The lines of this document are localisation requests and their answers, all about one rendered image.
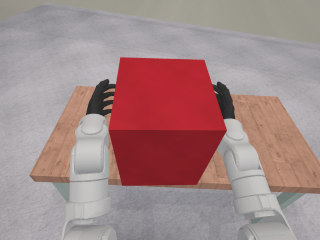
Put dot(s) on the carton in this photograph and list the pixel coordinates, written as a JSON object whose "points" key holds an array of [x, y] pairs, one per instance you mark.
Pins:
{"points": [[165, 122]]}

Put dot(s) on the robot right hand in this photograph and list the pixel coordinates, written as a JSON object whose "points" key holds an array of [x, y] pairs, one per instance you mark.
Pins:
{"points": [[224, 100]]}

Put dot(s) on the robot right forearm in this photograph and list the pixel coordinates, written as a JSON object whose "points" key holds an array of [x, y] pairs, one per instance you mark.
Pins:
{"points": [[252, 195]]}

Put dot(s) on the robot right upper arm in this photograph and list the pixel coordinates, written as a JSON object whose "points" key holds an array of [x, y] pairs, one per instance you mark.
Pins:
{"points": [[274, 230]]}

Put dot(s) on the robot left hand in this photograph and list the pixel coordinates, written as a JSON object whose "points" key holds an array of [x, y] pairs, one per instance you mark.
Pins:
{"points": [[97, 103]]}

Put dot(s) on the robot left upper arm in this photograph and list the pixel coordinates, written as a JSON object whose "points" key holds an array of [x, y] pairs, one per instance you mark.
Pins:
{"points": [[91, 232]]}

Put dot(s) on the table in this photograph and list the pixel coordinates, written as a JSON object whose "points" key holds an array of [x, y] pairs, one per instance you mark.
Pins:
{"points": [[288, 162]]}

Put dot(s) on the robot left forearm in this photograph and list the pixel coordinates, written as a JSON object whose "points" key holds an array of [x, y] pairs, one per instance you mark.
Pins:
{"points": [[89, 172]]}

